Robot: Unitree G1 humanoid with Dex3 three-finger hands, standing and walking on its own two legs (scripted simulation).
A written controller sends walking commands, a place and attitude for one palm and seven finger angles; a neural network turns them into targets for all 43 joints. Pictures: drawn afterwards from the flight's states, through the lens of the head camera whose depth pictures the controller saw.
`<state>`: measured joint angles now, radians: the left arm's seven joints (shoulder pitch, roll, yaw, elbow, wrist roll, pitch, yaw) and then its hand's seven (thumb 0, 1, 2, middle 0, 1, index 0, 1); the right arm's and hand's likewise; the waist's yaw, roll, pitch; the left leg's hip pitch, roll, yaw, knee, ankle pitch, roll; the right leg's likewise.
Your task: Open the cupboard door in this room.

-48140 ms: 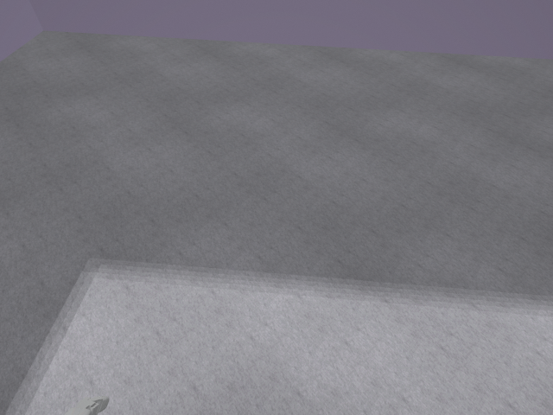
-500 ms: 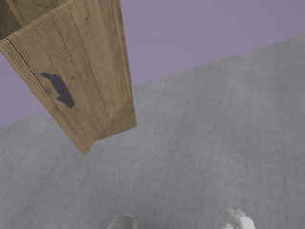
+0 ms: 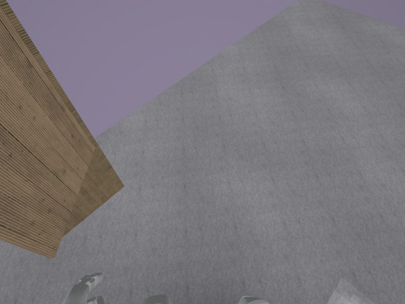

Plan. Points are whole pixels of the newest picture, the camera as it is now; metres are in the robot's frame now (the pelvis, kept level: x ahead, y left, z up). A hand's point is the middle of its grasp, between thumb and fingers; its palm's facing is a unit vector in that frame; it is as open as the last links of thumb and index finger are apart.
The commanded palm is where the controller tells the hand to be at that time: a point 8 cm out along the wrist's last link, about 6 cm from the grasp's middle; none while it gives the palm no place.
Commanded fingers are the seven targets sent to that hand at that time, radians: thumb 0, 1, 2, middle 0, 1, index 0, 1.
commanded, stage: walk to a spot facing it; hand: left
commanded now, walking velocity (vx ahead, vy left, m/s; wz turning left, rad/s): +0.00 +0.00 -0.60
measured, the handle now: out of the picture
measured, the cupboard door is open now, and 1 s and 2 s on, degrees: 40 40 40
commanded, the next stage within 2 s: turn to face it in 1.66 s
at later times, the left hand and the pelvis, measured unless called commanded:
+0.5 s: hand (139, 281) +0.17 +0.16 -0.14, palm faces -0.29 -0.94 -0.20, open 7.4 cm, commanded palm none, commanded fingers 0.00 0.90 0.90 -0.20 -0.30 -0.20 -0.30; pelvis +0.03 -0.01 +0.02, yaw -19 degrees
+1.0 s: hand (179, 229) +0.30 +0.08 -0.17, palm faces -0.52 -0.84 -0.17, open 7.4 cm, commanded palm none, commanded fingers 0.00 0.90 0.90 -0.20 -0.30 -0.20 -0.30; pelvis +0.18 -0.08 +0.01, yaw -36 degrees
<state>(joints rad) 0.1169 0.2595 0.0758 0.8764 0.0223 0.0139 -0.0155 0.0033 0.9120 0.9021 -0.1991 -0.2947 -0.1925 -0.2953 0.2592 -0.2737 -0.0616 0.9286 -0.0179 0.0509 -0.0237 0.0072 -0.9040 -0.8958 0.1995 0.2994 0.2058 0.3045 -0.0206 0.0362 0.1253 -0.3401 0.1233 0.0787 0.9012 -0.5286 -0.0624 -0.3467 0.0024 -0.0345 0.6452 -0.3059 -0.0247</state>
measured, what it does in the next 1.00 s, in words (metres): walks ahead, turning right: left foot, then right foot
